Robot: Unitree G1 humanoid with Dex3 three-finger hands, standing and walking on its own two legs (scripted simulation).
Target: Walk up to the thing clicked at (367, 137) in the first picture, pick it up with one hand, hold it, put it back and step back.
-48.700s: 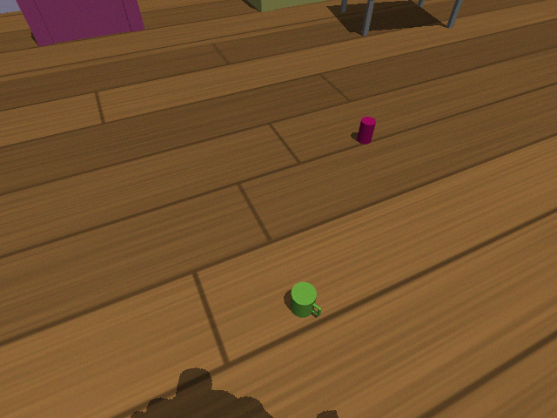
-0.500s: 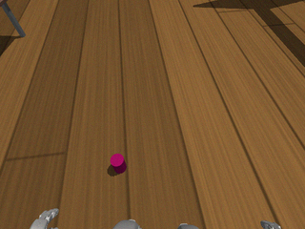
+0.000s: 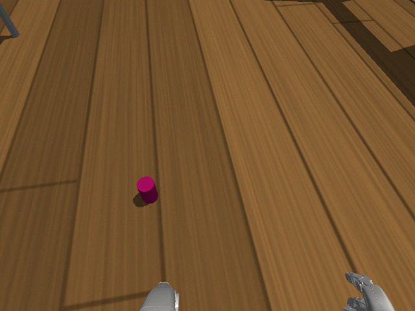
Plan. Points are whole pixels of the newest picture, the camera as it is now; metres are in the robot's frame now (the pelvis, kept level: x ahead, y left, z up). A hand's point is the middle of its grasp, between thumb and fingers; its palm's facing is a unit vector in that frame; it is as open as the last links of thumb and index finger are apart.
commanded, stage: step back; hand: left
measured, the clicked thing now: (147, 190) +0.69 +0.31 -0.68
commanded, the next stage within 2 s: stand in 1.82 s
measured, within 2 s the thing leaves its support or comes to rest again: neither
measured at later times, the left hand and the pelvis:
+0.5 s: hand out of the picture -0.07 +0.26 -0.13, palm faces +0.10 -0.91 -0.40, open 7.4 cm; pelvis -0.17 -0.03 +0.01, yaw +6 degrees
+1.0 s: hand out of the picture -0.27 +0.25 -0.12, palm faces +0.13 -0.89 -0.45, open 7.4 cm; pelvis -0.29 -0.05 +0.01, yaw +7 degrees
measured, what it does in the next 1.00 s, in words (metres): walks backwards: left foot, then right foot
